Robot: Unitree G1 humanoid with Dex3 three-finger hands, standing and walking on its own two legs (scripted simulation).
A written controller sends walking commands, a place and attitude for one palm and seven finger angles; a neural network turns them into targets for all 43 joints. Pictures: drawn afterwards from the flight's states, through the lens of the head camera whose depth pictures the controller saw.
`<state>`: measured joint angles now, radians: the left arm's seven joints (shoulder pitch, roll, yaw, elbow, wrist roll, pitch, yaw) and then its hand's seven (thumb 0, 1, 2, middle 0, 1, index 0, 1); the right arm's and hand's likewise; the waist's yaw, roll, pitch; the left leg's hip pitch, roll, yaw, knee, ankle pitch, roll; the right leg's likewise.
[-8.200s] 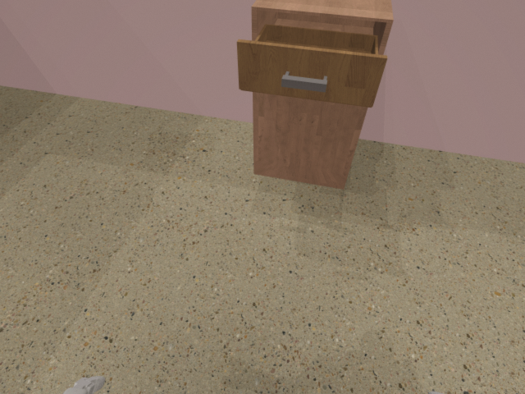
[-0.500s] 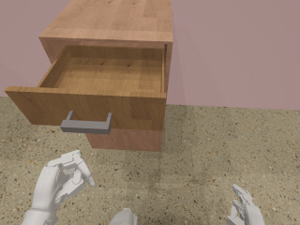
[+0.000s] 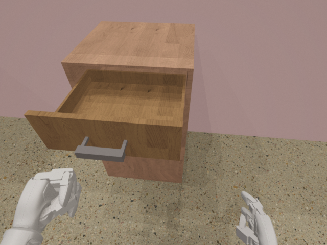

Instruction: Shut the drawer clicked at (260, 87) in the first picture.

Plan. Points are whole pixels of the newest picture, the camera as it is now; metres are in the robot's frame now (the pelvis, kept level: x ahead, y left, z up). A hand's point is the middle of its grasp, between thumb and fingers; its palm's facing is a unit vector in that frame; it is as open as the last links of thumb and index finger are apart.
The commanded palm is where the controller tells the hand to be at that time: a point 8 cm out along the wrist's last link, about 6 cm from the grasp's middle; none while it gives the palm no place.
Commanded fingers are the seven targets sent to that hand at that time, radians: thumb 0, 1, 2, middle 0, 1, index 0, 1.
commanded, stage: raise the hand and make a fist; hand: left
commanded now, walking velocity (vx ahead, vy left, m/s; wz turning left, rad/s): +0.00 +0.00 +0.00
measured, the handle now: (103, 147) +0.37 +0.22 +0.02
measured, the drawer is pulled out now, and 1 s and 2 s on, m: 0.28 0.28 0.28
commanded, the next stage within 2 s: bring the fist close to the handle in 0.34 s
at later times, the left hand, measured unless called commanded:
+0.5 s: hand (80, 198) +0.18 +0.19 +0.10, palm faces +0.01 -1.00 -0.08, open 3.3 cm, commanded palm +0.15 +0.24 +0.11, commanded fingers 0.00 0.90 0.90 -1.40 -1.60 -1.40 -1.60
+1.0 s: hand (91, 190) +0.22 +0.19 +0.06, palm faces -0.01 -1.00 -0.05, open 3.3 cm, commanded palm +0.20 +0.25 +0.06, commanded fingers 0.00 0.90 0.90 -1.40 -1.60 -1.40 -1.60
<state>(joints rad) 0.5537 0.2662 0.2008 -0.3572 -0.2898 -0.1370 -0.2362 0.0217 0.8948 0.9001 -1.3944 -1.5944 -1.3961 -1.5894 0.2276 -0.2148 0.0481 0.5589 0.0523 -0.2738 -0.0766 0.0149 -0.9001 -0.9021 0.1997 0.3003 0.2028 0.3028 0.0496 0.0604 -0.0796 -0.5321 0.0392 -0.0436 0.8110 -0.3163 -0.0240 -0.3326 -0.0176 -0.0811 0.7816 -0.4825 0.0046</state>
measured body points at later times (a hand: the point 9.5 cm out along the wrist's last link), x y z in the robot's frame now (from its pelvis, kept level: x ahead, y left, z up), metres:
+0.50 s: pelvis +0.01 -0.01 +0.01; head -0.01 -0.04 +0.46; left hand +0.17 +0.24 +0.11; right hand +0.19 -0.25 -0.05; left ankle +0.06 +0.13 -0.70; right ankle -0.04 -0.12 -0.70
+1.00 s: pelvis +0.00 +0.00 -0.01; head +0.02 -0.01 +0.44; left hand +0.21 +0.24 +0.07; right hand +0.17 -0.25 -0.08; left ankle +0.06 +0.13 -0.70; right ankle -0.04 -0.12 -0.70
